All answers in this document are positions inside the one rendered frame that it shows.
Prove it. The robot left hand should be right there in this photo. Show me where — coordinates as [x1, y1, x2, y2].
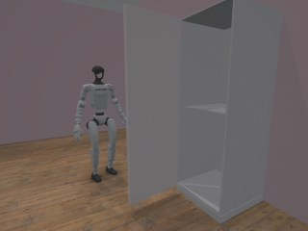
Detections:
[121, 116, 126, 127]

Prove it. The fridge door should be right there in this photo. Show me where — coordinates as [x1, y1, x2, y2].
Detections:
[123, 3, 181, 205]

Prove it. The humanoid robot head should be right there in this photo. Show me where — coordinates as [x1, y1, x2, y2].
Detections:
[91, 65, 105, 85]

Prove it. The robot left upper arm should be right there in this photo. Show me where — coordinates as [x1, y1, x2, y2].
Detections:
[107, 84, 118, 105]

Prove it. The right robot forearm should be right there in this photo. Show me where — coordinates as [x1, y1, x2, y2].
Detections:
[75, 101, 84, 124]

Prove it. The robot right upper arm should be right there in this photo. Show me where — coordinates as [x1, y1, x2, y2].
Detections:
[79, 84, 91, 108]

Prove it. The robot right hand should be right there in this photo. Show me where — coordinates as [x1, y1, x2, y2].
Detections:
[73, 124, 83, 141]

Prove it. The left robot forearm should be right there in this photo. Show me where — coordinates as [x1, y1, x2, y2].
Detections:
[115, 102, 125, 118]

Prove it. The left robot thigh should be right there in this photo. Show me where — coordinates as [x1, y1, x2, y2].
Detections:
[106, 117, 116, 151]

